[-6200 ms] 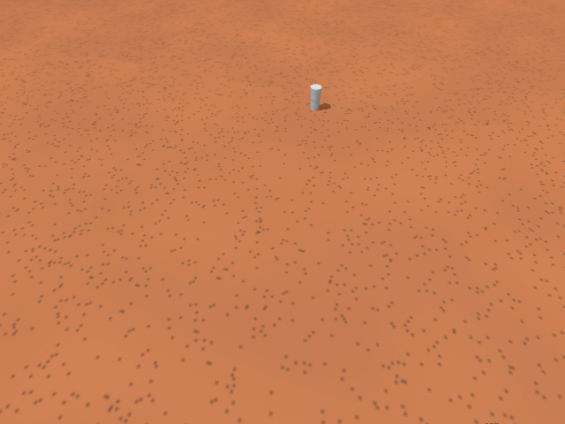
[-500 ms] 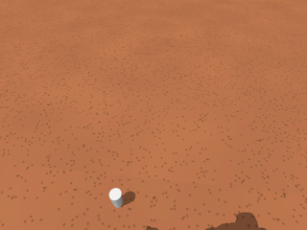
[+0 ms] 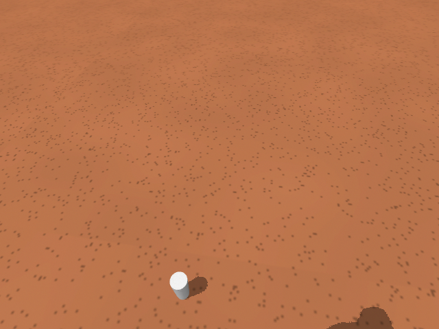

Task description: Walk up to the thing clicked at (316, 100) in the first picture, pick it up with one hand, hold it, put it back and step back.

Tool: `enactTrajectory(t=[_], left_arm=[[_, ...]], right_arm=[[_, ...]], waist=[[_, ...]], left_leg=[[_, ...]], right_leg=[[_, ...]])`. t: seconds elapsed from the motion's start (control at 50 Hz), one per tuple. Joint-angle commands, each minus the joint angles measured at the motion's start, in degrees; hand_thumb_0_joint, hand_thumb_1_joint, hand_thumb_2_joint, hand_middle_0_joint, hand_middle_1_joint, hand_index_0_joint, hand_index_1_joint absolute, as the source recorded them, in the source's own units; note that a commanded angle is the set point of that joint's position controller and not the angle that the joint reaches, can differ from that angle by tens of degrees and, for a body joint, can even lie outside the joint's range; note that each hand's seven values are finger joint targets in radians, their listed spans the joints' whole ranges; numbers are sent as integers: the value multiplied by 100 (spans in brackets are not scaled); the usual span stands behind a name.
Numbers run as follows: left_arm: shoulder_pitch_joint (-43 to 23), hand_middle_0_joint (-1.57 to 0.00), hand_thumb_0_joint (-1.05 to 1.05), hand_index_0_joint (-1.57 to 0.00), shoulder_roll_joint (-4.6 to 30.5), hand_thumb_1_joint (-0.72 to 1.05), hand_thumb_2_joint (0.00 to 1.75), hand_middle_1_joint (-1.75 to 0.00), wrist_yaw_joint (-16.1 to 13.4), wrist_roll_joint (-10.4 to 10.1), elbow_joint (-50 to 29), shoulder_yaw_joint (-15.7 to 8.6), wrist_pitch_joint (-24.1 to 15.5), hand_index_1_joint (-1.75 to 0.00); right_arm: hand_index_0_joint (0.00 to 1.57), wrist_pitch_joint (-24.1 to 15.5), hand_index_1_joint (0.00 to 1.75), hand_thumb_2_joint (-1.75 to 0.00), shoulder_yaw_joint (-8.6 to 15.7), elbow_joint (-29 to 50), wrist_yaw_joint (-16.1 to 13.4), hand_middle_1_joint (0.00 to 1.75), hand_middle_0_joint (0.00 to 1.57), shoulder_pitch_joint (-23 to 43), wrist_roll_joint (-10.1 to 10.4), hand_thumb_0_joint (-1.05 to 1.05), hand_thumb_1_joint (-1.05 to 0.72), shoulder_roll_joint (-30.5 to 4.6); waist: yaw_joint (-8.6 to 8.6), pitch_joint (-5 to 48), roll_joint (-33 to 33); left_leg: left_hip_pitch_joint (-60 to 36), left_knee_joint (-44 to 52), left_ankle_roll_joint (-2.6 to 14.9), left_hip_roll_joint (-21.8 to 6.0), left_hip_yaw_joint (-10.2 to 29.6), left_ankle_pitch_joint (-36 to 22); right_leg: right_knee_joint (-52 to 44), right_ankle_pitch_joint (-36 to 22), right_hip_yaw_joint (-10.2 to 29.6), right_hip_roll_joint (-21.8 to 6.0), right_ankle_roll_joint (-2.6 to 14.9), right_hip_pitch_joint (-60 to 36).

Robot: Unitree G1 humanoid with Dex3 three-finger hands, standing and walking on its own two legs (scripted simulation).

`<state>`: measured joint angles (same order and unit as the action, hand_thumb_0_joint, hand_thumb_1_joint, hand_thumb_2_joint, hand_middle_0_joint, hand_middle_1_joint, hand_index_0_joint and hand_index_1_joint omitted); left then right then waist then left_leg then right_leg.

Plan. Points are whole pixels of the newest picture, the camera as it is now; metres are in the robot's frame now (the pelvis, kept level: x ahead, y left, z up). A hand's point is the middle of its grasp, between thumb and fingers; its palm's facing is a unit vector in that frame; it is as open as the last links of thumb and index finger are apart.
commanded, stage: walk up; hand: left
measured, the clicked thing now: (180, 287) +0.44 +0.22 -0.71
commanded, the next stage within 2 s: stand in 0.80 s
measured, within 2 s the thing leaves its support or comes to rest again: neither
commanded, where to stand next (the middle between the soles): +0.07 +0.01 m, yaw +0 degrees
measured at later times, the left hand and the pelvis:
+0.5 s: hand out of the picture +0.09 +0.24 -0.16, palm faces -0.01 -0.95 -0.32, open 7.4 cm; pelvis +0.00 +0.00 +0.00, yaw +0 degrees
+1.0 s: hand out of the picture +0.08 +0.24 -0.16, palm faces -0.01 -0.95 -0.33, open 7.4 cm; pelvis +0.01 -0.01 +0.00, yaw +0 degrees
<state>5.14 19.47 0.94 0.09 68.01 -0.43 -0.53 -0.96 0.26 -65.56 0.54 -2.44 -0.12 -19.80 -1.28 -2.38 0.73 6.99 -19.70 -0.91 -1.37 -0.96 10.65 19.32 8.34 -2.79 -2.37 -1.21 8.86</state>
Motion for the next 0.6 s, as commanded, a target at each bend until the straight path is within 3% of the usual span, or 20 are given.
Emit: enactTrajectory(t=[0.0,0.58], left_arm=[[-378,-20,0,-20,1199,90,90,-30,-103,26,-377,-232,-122,-30],[-376,-20,0,-20,1178,90,90,-30,-84,44,-552,-303,-61,-30]], right_arm=[[20,-75,30,-90,241,244,-80,30,20,125,-6,0,-90,-1256],[20,-97,30,-90,214,278,-105,30,20,-61,-45,0,-90,-1249]], waist=[[142,524,-157],[103,376,-57]], left_leg=[[-165,331,177,-654,438,-819],[127,491,168,-609,475,-505]], right_leg=[[-345,-609,545,-606,145,-194],[-331,-313,525,-522,181,-387]])
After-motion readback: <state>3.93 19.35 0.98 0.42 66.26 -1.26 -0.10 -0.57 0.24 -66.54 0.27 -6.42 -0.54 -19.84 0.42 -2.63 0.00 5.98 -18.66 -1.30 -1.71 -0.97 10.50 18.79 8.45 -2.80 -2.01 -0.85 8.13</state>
